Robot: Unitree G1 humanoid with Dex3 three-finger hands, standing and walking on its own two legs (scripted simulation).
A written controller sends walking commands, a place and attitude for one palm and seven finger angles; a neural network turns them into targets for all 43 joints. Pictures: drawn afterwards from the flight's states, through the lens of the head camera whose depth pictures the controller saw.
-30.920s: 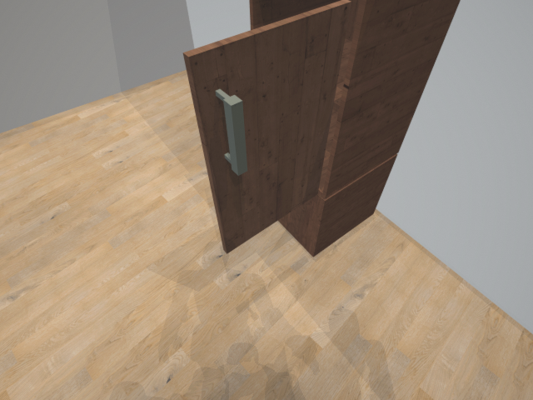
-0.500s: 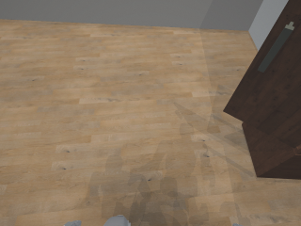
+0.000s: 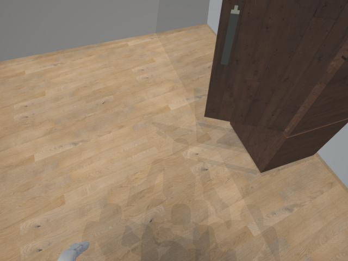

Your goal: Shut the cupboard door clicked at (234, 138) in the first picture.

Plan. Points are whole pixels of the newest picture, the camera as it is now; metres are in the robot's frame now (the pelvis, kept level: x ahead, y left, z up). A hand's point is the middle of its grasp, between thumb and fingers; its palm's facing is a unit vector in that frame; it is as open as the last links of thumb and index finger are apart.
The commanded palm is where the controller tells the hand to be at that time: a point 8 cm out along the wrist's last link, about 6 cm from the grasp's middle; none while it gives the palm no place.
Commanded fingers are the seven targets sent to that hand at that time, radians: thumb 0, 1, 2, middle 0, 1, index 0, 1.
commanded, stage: turn to face it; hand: left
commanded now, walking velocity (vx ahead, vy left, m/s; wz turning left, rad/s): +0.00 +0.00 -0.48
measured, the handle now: (230, 36) +0.74 -0.14 +0.11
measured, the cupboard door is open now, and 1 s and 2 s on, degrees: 57 57 57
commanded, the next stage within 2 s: take the last steps up to it in 0.46 s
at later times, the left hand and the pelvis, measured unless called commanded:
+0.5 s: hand (98, 256) +0.15 +0.21 -0.17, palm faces -0.16 -0.97 -0.18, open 7.4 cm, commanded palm none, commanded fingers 0.00 0.90 0.90 -0.20 -0.30 -0.20 -0.30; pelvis +0.04 +0.03 +0.01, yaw -12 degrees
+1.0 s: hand (149, 211) +0.26 +0.09 -0.14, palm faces -0.38 -0.90 -0.22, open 7.4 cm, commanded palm none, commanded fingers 0.00 0.90 0.90 -0.20 -0.30 -0.20 -0.30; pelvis +0.08 -0.05 +0.01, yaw -20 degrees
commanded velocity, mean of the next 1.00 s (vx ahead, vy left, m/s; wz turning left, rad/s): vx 0.14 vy -0.07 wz -0.26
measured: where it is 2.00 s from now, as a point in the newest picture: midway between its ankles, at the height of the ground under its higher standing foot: (223, 241)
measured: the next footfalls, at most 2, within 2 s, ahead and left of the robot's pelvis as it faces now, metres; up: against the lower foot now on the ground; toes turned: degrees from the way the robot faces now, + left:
left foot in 0.40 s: +0.11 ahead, +0.12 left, +0.00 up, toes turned -6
right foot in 0.96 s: +0.08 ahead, -0.17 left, +0.00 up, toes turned -25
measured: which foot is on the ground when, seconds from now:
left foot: down 0.00-0.00, up 0.02-0.38, down 0.40-0.96, up 0.98-1.00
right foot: down 0.00-0.42, up 0.44-0.94, down 0.96-1.00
